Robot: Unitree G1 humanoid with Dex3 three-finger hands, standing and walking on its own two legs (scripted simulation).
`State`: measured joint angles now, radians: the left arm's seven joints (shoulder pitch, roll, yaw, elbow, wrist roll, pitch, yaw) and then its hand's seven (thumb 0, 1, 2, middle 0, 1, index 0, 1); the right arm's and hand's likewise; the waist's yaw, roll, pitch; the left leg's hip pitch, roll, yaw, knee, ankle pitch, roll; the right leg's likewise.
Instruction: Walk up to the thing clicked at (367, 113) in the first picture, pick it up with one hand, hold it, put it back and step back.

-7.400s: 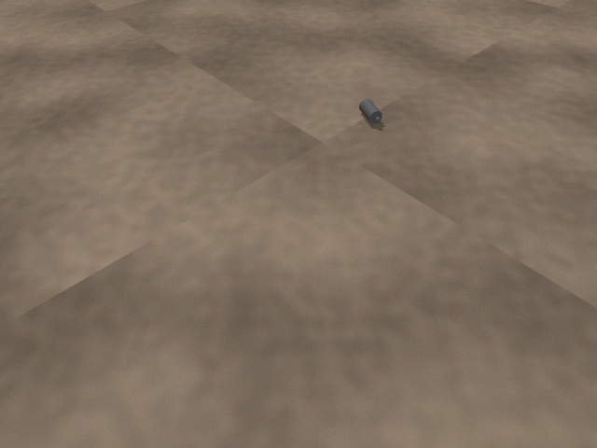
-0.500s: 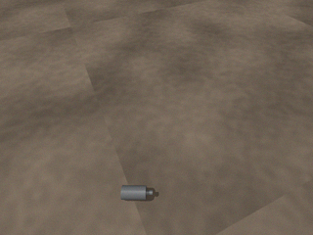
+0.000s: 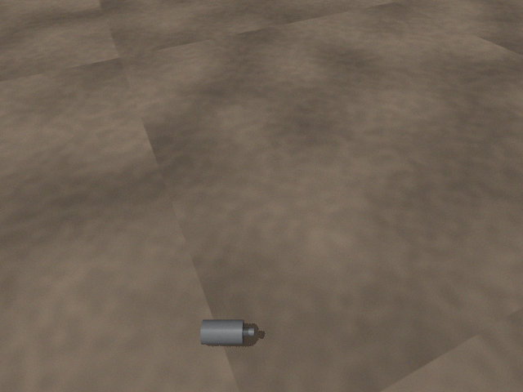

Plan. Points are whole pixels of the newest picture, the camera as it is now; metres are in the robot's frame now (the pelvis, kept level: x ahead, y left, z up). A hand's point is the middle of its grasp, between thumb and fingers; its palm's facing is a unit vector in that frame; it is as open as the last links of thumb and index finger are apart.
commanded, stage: stand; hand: left
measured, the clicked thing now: (228, 331) +0.50 +0.17 -0.74
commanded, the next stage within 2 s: none
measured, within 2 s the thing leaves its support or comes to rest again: neither
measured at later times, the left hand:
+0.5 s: hand out of the picture +0.09 +0.25 -0.15, palm faces -0.01 -0.94 -0.35, open 7.3 cm
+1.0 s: hand out of the picture +0.08 +0.25 -0.16, palm faces -0.01 -0.94 -0.35, open 7.3 cm
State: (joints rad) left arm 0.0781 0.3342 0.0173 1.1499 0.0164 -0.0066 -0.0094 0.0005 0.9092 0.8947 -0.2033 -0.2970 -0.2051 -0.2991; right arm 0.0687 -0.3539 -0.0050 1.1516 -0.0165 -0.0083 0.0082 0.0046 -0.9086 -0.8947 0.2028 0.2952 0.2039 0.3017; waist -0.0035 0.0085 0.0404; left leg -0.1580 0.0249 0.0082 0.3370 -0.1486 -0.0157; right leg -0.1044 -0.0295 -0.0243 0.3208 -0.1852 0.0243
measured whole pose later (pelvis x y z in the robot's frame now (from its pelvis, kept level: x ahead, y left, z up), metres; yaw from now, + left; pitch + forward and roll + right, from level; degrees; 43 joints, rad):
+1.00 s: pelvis +0.01 +0.00 +0.00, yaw +0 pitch -2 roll +0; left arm 0.11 0.35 0.01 1.14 0.01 -0.01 0.00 0.00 0.91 0.89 -0.20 -0.30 -0.21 -0.30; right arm 0.09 -0.36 0.00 1.15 -0.01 0.00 0.01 0.00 -0.91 -0.89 0.20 0.30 0.20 0.30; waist 0.00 0.01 0.05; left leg -0.13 0.03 0.00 0.32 -0.16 -0.02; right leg -0.07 -0.03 -0.03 0.30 -0.20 0.02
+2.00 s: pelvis +0.02 +0.00 +0.00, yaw +0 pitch -1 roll +0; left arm 0.12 0.35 0.00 1.13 0.02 -0.01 0.00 0.00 0.91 0.89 -0.20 -0.30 -0.21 -0.30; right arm 0.09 -0.35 0.00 1.14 -0.01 -0.01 0.00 0.00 -0.91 -0.89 0.20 0.30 0.20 0.30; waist 0.01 0.00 0.05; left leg -0.12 0.01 0.01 0.32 -0.18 -0.01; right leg -0.06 -0.04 -0.03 0.30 -0.21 0.03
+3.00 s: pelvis +0.09 -0.08 -0.01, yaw +1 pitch -2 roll +0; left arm 0.19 0.32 0.04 0.98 0.02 -0.02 0.00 0.00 0.91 0.89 -0.21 -0.30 -0.21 -0.30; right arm 0.22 -0.39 -0.03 1.02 -0.02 0.03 0.00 0.01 -0.91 -0.89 0.20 0.30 0.20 0.30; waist 0.02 0.04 0.10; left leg -0.30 0.01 -0.06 0.72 -0.45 0.01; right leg -0.17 -0.01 -0.06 0.48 -0.27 -0.02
